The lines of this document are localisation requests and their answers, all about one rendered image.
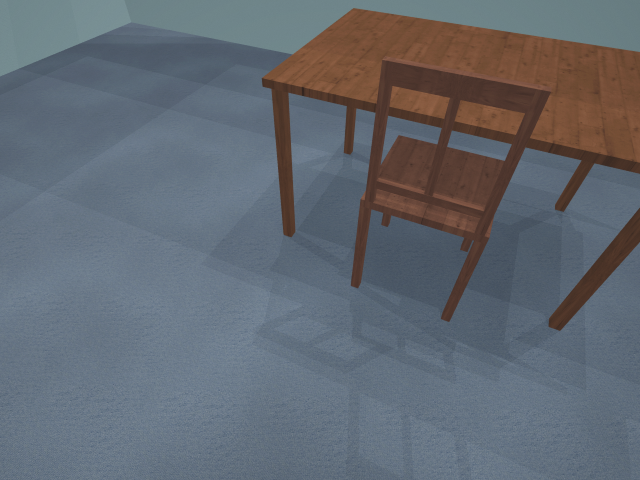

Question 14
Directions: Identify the table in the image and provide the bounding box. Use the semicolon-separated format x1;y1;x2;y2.
262;8;640;331

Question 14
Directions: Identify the chair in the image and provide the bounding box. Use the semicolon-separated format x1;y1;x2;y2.
351;56;552;322

